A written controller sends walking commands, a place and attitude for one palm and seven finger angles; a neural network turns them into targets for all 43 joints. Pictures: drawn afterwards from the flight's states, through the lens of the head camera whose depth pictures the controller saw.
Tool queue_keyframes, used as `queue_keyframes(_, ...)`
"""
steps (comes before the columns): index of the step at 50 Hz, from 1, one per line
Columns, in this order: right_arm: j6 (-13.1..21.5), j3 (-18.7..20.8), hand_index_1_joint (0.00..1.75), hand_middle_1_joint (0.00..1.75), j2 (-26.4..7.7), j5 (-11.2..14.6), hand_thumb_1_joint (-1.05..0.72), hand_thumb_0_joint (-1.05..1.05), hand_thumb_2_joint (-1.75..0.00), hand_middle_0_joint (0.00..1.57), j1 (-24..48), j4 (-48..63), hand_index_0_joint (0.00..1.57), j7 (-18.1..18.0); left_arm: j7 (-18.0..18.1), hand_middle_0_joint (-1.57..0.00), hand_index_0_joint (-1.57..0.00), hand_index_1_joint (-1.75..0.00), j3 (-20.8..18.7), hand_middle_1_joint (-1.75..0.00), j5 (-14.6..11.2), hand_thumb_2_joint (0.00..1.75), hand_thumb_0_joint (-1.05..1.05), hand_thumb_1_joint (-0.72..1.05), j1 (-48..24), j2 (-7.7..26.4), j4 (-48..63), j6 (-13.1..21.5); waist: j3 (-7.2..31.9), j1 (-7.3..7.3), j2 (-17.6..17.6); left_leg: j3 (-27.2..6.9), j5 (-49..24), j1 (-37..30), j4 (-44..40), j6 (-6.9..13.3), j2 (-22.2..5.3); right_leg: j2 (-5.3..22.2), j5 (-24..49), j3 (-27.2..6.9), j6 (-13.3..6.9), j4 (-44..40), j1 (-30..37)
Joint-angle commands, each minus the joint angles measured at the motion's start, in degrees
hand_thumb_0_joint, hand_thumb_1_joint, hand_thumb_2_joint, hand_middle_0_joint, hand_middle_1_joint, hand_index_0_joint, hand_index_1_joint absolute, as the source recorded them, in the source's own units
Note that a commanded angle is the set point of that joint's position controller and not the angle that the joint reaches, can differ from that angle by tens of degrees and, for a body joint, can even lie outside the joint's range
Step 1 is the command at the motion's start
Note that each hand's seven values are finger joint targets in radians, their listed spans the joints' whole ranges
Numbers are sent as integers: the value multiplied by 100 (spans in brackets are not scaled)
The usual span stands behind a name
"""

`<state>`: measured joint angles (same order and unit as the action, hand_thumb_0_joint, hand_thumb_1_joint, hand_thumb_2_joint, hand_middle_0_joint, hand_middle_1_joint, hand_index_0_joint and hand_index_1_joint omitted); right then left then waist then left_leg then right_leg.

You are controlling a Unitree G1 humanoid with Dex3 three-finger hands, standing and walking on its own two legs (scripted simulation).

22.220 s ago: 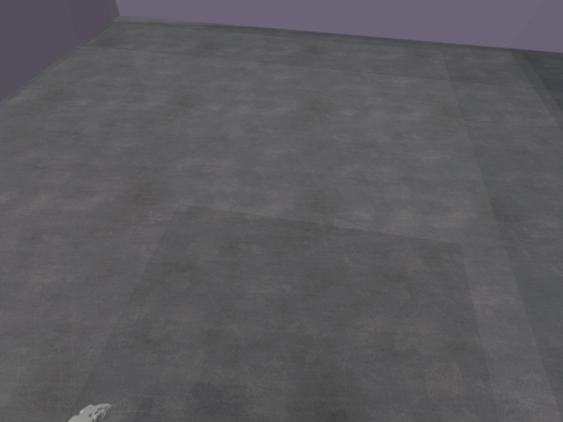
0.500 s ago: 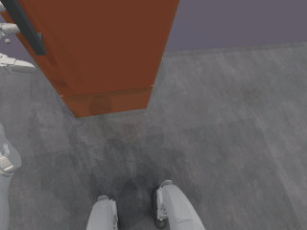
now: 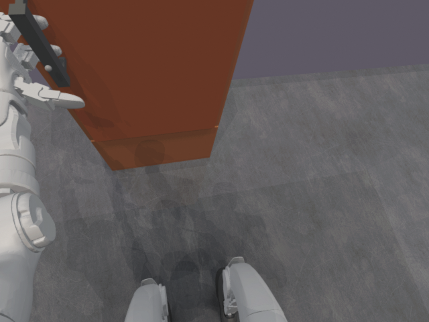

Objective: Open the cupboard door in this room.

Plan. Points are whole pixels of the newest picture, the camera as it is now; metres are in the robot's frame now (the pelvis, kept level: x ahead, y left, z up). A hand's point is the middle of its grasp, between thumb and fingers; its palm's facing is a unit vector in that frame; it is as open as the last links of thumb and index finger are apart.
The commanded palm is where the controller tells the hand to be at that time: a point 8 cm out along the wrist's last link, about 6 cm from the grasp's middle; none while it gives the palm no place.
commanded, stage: slide the fingers in behind the handle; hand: left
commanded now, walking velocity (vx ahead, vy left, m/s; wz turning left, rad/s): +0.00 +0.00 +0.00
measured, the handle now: (45, 42) +0.59 +0.22 +0.07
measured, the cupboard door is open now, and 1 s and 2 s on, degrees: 0 0 15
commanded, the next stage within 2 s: close the thumb around the handle in 0.62 s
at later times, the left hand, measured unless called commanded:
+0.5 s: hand (52, 70) +0.53 +0.21 +0.06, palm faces +0.07 -1.00 -0.03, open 14.0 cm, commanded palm +0.51 +0.25 +0.06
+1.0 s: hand (45, 71) +0.53 +0.22 +0.06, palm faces +0.06 -1.00 -0.02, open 11.8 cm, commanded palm +0.51 +0.25 +0.06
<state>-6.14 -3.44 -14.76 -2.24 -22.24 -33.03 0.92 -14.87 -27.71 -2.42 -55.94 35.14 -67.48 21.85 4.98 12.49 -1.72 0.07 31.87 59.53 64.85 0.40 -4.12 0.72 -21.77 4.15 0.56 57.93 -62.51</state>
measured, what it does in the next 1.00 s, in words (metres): stands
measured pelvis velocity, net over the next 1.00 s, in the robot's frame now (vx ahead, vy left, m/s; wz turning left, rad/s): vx -0.01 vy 0.01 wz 0.00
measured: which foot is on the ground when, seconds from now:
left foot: down 0.00-1.00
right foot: down 0.00-1.00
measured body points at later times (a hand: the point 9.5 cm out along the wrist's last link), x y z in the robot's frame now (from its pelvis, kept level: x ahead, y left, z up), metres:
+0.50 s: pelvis -0.01 +0.00 +0.00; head +0.16 +0.02 +0.41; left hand +0.52 +0.26 +0.07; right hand -0.01 -0.27 -0.11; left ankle -0.02 +0.11 -0.65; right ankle +0.04 -0.13 -0.65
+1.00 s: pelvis -0.01 +0.01 +0.00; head +0.17 +0.03 +0.41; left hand +0.53 +0.27 +0.07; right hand -0.02 -0.25 -0.11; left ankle -0.02 +0.11 -0.65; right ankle +0.04 -0.13 -0.65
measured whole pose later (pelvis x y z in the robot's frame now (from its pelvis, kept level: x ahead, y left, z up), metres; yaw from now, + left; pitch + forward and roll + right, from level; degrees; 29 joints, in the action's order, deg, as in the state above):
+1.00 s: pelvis -0.01 +0.01 +0.00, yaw +0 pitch +27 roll -4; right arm -4.7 -3.4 -15.1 -2.4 -22.8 -34.2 0.8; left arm -14.8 -26.8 -3.2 -57.1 35.2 -68.5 22.5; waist 5.0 12.5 -1.7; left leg 0.0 31.8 60.9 66.1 0.9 -3.6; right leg 1.1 -21.5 4.0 1.0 58.7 -63.6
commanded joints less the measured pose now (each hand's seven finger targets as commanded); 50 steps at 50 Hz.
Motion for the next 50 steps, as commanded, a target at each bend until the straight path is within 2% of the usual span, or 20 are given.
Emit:
queue_keyframes(1, 37, 415, 30, 30, -1117, -21, -90, 0, -90, 20, -1254, 96, 20, -87, 44, -30, -30, -120, -129, -120, -83, 30, 0, -50, -2375, 1564, 1044, 371, 3106, 48, -855, -217, -2930, -1575, -658, 79, 221, -303, 2063, -185, -136, -358, 2121)
queue_keyframes(3, 55, 407, 30, 30, -1125, -17, -90, 0, -90, 20, -1240, 132, 20, -99, 58, -30, -30, -120, -250, -120, -63, 30, 0, -50, -2344, 1745, 1034, 368, 3129, -9, -783, -186, -2781, -1395, -671, 92, 247, -295, 2066, -221, -137, -353, 2304)
queue_keyframes(5, 86, 410, 30, 30, -1079, -22, -90, 0, -90, 20, -1224, 98, 20, -93, 57, -30, -30, -120, 29, -120, -66, 30, 0, -50, -2617, 1440, 1230, 439, 3208, 84, -1081, -188, -2911, -1616, -637, 82, 243, -286, 2131, -227, -137, -332, 2137)
queue_keyframes(6, 93, 423, 30, 30, -1105, -40, -90, 0, -90, 20, -1263, 94, 20, -84, 74, -30, -30, -120, -131, -120, -66, 30, 0, -50, -2495, 1575, 1211, 464, 3310, 3, -1000, -220, -2945, -1660, -638, 66, 233, -294, 2096, -203, -149, -317, 2165)
queue_keyframes(9, 115, 447, 30, 30, -1095, -32, -90, 0, -90, 20, -1266, 105, 20, -75, 47, -30, -30, -120, -83, -120, -148, 30, 0, -50, -2411, 1402, 1205, 492, 3391, 35, -874, -175, -2992, -1595, -598, 89, 249, -302, 2295, -236, -157, -307, 2315)
queue_keyframes(10, 109, 437, 30, 30, -1103, -18, -90, 0, -90, 20, -1252, 87, 20, -78, 39, -30, -30, -120, -123, -120, -129, 30, 0, -50, -2298, 1474, 1042, 459, 3274, 2, -803, -176, -2905, -1495, -622, 80, 250, -292, 2231, -229, -147, -319, 2315)
queue_keyframes(11, 110, 424, 30, 30, -1086, -9, -90, 0, -90, 20, -1236, 86, 20, -70, 28, -30, -30, -120, 30, -120, -124, 30, 0, -50, -2337, 1301, 999, 418, 3148, 43, -865, -165, -2817, -1441, -645, 85, 259, -290, 2156, -228, -141, -333, 2254)
queue_keyframes(13, 108, 425, 30, 30, -1128, -5, -90, 0, -90, 20, -1234, 83, 20, -87, 59, -30, -30, -120, -92, -120, -90, 30, 0, -50, -2440, 1542, 987, 365, 3031, 68, -713, -155, -2575, -1275, -666, 114, 258, -284, 1991, -257, -117, -389, 2283)
queue_keyframes(15, 123, 425, 30, 30, -1125, -26, -90, 0, -90, 20, -1237, 107, 20, -97, 77, -30, -30, -120, -246, -120, -73, 30, 0, -50, -2551, 1748, 1239, 461, 3415, -28, -991, -164, -2789, -1475, -620, 94, 266, -277, 2129, -269, -147, -304, 2332)
queue_keyframes(22, 172, 417, 30, 30, -1122, -9, -90, 0, -90, 20, -1204, 28, 20, -94, 50, -30, -30, -120, 63, -120, -122, 30, 0, -50, -2618, 1336, 953, 449, 3013, 114, -873, -210, -2540, -1466, -657, 91, 247, -287, 1748, -208, -127, -374, 1982)
queue_keyframes(23, 168, 419, 30, 30, -1152, -7, -90, 0, -90, 20, -1218, 25, 20, -109, 61, -30, -30, -120, -12, -120, -113, 30, 0, -50, -2601, 1455, 870, 414, 2942, 129, -706, -216, -2434, -1360, -665, 108, 250, -287, 1679, -214, -114, -397, 2013)
queue_keyframes(26, 200, 415, 30, 30, -1146, -24, -90, 0, -90, 20, -1230, 24, 20, -122, 61, -30, -30, -120, -36, -120, -65, 30, 0, -50, -2721, 1542, 992, 453, 3228, 73, -1013, -222, -2570, -1518, -632, 86, 263, -268, 1754, -224, -134, -335, 1990)
queue_keyframes(36, 190, 405, 30, 30, -1158, -30, -90, 0, -90, 20, -1220, 68, 20, -98, 46, -30, -30, -120, -91, -120, -91, 30, 0, -50, -2603, 1561, 976, 448, 3208, 54, -991, -236, -2637, -1527, -623, 77, 248, -285, 1750, -194, -144, -320, 1935)
queue_keyframes(38, 192, 393, 30, 30, -1171, -28, -90, 0, -90, 20, -1229, 40, 20, -104, 34, -31, -31, -121, -66, -121, -103, 35, 0, -39, -2710, 1575, 925, 416, 3006, 130, -846, -242, -2483, -1385, -645, 96, 235, -291, 1661, -190, -127, -348, 1925)
queue_keyframes(40, 194, 402, 30, 30, -1185, -33, -90, 0, -90, 20, -1256, 58, 20, -115, 17, -32, -32, -122, -180, -122, -94, 40, 0, -28, -2628, 1725, 1015, 470, 3335, 51, -928, -253, -2670, -1518, -610, 88, 246, -289, 1804, -204, -144, -292, 2008)
queue_keyframes(42, 201, 398, 30, 30, -1167, -36, -90, 0, -90, 20, -1230, 42, 20, -103, -16, -32, -32, -124, -27, -124, -101, 44, 0, -16, -2635, 1523, 985, 452, 3180, 88, -1035, -264, -2679, -1577, -623, 64, 234, -288, 1728, -168, -145, -304, 1858)
queue_keyframes(43, 195, 403, 30, 30, -1181, -37, -90, 0, -90, 20, -1237, 24, 20, -108, -22, -33, -33, -124, -98, -124, -104, 47, 0, -11, -2618, 1622, 988, 443, 3122, 70, -1014, -271, -2674, -1597, -628, 62, 221, -289, 1704, -164, -146, -316, 1840)
queue_keyframes(46, 184, 425, 30, 30, -1177, -46, -90, 0, -90, 20, -1254, 33, 20, -96, -39, -34, -34, -126, -45, -126, -141, 54, 0, 6, -2616, 1505, 1216, 483, 3418, 27, -1282, -343, -3071, -2001, -627, -2, 203, -295, 1793, -100, -169, -257, 1704)
queue_keyframes(48, 174, 434, 30, 30, -1163, -48, -90, 0, -90, 20, -1257, -8, 20, -81, -25, -35, -35, -127, 110, -127, -187, 59, 0, 17, -2605, 1225, 1113, 423, 3173, 125, -1077, -351, -3054, -1994, -630, 12, 184, -310, 1746, -69, -148, -315, 1593)
queue_keyframes(50, 157, 434, 30, 30, -1189, -57, -90, 0, -90, 20, -1289, -19, 20, -94, 6, -36, -36, -128, 61, -128, -172, 64, 0, 28, -2757, 1336, 1266, 450, 3289, 93, -1177, -413, -3225, -2130, -648, -21, 172, -303, 1763, -50, -163, -278, 1542)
